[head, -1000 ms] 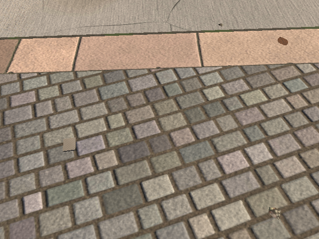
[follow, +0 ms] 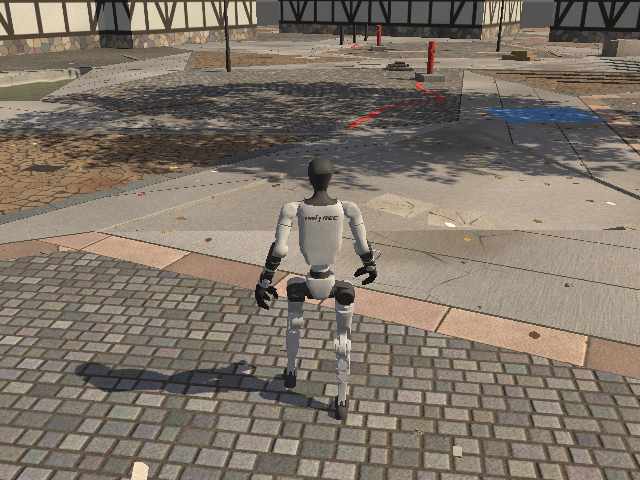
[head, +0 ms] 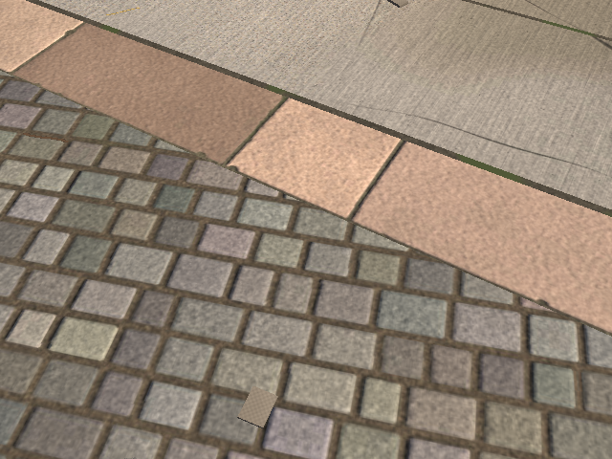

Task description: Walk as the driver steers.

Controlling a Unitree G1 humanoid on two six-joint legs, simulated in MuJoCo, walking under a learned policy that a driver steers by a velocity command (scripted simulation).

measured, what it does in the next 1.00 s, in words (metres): walks ahead, turning right: left foot, then right foot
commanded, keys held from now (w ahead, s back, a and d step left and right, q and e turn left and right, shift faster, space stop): e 1.00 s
